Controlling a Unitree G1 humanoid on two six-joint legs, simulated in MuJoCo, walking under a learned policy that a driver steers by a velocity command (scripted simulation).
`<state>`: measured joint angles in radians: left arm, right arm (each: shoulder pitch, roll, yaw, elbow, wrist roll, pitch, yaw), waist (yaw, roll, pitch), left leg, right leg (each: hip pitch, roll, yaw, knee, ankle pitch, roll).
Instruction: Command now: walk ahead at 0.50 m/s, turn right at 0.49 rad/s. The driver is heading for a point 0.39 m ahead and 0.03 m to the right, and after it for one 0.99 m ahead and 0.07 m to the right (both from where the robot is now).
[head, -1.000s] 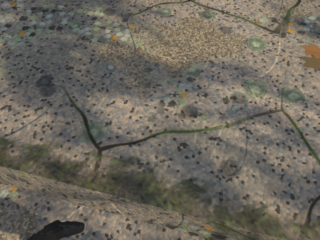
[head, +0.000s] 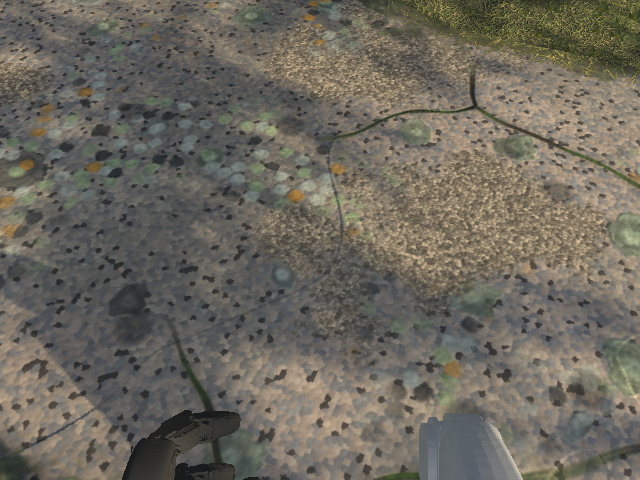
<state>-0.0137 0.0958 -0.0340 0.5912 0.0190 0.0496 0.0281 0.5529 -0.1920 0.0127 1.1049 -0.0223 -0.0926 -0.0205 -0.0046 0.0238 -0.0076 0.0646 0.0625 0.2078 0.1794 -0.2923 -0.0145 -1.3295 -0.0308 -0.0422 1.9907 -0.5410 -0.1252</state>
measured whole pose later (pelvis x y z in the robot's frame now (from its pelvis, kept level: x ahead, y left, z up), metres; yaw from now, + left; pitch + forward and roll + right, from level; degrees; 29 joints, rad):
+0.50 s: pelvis +0.31 -0.09 +0.19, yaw -9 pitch +3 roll +2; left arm 0.42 0.21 0.04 0.87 0.00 -0.10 0.01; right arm 0.11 -0.19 -0.01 0.68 -0.01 -0.02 0.04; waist 0.07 0.02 0.01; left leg -0.86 0.03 0.10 0.84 0.06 0.08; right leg 0.01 0.10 0.01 0.24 -0.30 -0.13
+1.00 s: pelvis +0.62 -0.13 +0.18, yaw +7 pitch +2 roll +1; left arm 0.04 0.22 -0.01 0.62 0.04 -0.04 -0.01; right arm 0.43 -0.26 -0.06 0.80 -0.01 -0.06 0.01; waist -0.09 -0.03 0.02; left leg -0.06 -0.15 -0.13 0.33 -0.30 0.12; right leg -0.67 -0.09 0.06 0.69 -0.04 0.04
